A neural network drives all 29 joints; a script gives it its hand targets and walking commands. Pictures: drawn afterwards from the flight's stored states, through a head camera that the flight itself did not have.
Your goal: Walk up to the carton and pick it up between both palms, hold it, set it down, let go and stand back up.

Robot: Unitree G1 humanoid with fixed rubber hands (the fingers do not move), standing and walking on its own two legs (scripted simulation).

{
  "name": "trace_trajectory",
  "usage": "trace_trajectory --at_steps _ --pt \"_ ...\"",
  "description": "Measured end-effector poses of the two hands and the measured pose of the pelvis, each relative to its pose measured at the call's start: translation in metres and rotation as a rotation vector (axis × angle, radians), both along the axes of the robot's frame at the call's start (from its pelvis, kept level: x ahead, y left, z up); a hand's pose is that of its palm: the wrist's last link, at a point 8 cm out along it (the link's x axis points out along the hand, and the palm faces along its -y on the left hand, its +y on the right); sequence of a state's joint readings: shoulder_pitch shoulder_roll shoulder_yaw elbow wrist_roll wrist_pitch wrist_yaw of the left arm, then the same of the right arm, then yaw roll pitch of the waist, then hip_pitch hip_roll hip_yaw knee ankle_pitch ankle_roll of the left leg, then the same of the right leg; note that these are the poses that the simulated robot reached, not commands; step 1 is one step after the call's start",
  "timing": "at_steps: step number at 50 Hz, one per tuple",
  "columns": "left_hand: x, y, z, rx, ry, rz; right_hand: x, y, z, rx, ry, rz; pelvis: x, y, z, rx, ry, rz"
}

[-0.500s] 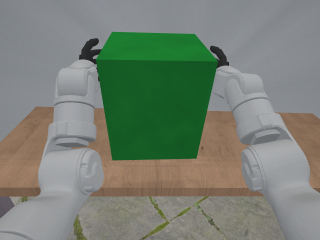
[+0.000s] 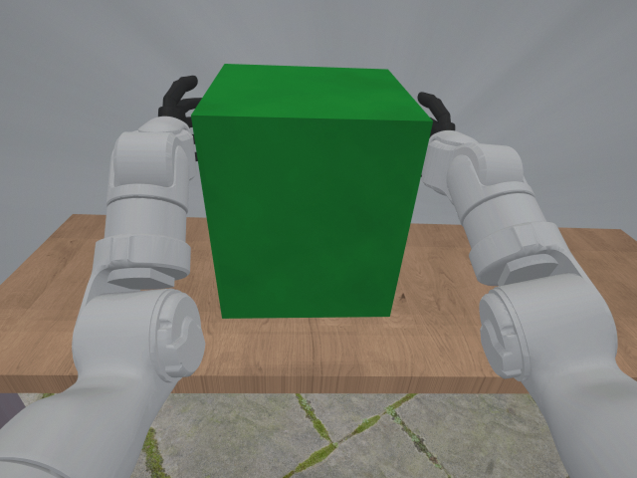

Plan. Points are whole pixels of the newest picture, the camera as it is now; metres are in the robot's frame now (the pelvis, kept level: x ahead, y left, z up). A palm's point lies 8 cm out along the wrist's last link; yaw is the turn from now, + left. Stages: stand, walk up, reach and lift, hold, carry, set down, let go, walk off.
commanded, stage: hold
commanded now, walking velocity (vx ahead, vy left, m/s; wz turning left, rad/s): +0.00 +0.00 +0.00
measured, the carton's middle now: (307, 190) +0.38 +0.01 +0.26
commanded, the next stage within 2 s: none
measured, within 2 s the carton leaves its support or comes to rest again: neither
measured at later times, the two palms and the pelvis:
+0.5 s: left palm (178, 140) +0.38 +0.16 +0.32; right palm (435, 155) +0.38 -0.14 +0.32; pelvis +0.00 +0.00 +0.00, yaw +0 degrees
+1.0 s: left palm (176, 139) +0.37 +0.16 +0.33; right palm (437, 152) +0.37 -0.14 +0.32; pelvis +0.00 +0.00 +0.00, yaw +0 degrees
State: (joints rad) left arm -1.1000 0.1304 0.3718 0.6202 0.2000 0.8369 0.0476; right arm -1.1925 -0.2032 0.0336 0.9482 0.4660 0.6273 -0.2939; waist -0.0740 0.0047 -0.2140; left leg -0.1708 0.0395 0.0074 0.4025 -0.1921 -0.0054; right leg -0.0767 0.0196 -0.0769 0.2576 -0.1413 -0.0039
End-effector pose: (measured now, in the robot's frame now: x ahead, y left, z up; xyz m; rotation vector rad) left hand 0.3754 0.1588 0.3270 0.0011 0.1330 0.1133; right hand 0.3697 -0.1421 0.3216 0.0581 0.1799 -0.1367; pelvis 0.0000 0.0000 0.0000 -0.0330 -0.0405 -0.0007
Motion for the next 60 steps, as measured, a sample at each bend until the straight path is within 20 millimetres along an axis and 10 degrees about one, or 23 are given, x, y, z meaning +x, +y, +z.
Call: trace_trajectory --at_steps 60 --pt "0.0002 -0.0012 0.0044 0.01 -0.012 0.002 0.0007 -0.0011 0.0009 0.015 -0.005 0.001 0.0002 0.0001 -0.0001 -0.001 0.003 0.001"
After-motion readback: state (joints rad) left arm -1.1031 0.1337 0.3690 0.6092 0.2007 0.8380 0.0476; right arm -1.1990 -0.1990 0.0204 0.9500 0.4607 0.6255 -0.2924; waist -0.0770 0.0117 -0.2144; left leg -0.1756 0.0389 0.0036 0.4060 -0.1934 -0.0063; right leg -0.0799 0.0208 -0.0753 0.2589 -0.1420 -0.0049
